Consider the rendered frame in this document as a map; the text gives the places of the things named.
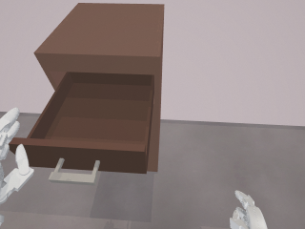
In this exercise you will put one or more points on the drawer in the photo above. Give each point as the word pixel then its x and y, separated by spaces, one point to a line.
pixel 94 116

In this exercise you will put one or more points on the handle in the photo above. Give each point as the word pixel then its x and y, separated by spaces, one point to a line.
pixel 73 178

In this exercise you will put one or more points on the left robot hand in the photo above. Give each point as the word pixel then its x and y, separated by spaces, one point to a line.
pixel 17 178

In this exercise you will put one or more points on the cabinet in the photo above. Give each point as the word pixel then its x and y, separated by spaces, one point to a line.
pixel 110 38

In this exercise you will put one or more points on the right robot hand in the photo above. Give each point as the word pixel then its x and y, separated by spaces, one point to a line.
pixel 252 218

